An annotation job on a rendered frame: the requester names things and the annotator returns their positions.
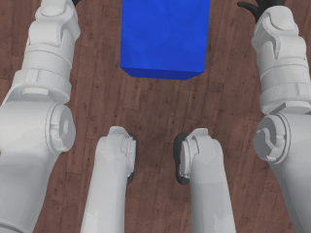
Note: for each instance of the robot right thigh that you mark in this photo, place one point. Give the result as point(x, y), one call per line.
point(211, 210)

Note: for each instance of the robot right upper arm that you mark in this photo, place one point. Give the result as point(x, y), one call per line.
point(284, 141)

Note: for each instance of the right robot forearm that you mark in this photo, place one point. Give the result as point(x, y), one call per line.
point(283, 66)

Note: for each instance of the robot left upper arm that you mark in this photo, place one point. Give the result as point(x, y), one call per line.
point(32, 136)

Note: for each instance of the left robot forearm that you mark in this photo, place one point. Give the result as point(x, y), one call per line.
point(48, 55)

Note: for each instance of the carton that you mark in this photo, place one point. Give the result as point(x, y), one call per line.
point(164, 39)

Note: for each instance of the robot right hand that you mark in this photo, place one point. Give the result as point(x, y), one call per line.
point(263, 5)

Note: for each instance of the left robot shin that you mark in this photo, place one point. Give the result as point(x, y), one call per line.
point(102, 140)

